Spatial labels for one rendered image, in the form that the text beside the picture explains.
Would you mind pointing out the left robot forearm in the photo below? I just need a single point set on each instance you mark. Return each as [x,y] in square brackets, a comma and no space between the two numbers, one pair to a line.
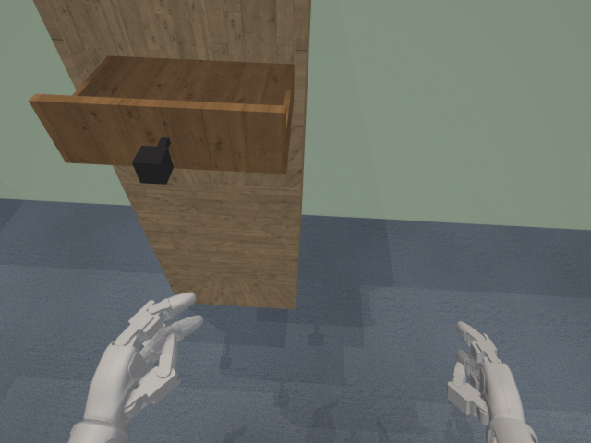
[92,431]

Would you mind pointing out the handle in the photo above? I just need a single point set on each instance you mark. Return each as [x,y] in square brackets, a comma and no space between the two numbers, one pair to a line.
[153,165]

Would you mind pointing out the left robot hand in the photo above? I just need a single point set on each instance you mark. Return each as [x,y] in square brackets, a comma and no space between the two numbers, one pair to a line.
[112,396]

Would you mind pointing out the right robot hand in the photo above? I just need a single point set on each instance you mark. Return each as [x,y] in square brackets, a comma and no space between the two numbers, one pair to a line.
[493,393]

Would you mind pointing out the cabinet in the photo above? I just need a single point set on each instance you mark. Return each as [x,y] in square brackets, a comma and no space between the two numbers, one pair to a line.
[231,238]

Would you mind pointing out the drawer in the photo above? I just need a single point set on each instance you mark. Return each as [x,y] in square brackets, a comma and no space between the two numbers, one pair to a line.
[219,115]

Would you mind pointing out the right robot forearm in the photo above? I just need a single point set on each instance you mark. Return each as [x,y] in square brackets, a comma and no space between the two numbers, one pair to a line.
[508,430]

